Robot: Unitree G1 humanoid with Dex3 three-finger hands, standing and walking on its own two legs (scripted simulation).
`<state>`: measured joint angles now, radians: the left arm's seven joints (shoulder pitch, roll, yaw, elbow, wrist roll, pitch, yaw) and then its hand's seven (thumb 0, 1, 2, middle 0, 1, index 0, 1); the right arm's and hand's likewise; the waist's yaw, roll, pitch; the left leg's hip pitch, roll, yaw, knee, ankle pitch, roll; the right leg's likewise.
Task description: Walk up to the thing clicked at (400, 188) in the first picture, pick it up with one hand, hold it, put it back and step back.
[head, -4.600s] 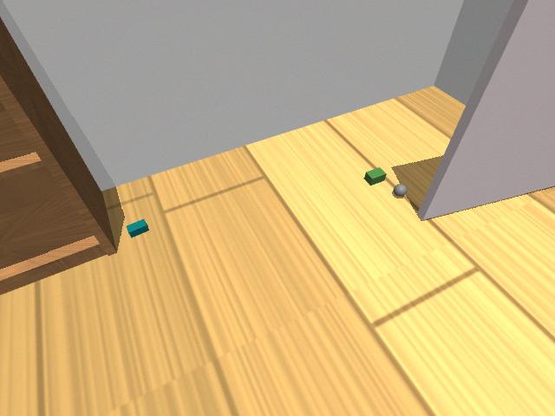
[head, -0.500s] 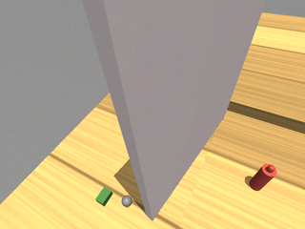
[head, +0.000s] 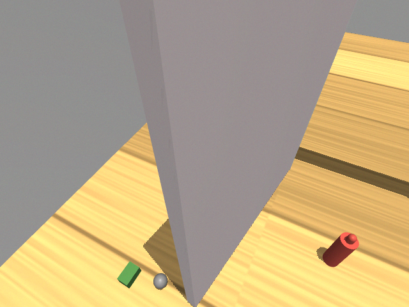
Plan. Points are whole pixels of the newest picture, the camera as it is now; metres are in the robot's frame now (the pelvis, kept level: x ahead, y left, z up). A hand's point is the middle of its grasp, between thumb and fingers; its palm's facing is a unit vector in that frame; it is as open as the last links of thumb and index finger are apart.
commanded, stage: walk up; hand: left
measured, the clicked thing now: (160, 280) +0.39 +0.22 -0.75
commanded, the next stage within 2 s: stand in 0.86 s
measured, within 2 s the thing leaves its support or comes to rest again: neither
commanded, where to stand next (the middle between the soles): +0.03 -0.01 m, yaw +1 degrees
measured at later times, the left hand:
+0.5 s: hand out of the picture +0.07 +0.25 -0.15, palm faces +0.02 -0.94 -0.33, open 7.4 cm
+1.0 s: hand out of the picture +0.10 +0.25 -0.15, palm faces +0.00 -0.94 -0.33, open 7.3 cm
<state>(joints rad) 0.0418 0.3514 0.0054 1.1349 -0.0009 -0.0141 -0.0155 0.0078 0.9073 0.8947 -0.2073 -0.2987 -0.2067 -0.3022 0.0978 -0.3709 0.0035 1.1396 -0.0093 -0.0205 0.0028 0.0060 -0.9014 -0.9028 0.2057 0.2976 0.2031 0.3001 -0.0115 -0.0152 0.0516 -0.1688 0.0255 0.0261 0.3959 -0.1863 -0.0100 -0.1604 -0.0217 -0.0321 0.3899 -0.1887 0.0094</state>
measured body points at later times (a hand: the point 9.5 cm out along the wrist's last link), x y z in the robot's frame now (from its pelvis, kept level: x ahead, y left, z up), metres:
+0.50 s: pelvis +0.01 +0.00 +0.00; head +0.01 +0.00 +0.45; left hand +0.07 +0.30 -0.13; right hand +0.10 -0.30 -0.13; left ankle +0.02 +0.13 -0.74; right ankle +0.02 -0.12 -0.74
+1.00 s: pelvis +0.01 +0.00 +0.00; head +0.02 +0.00 +0.45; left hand +0.10 +0.30 -0.13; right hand +0.10 -0.30 -0.13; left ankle +0.02 +0.13 -0.74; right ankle +0.02 -0.12 -0.74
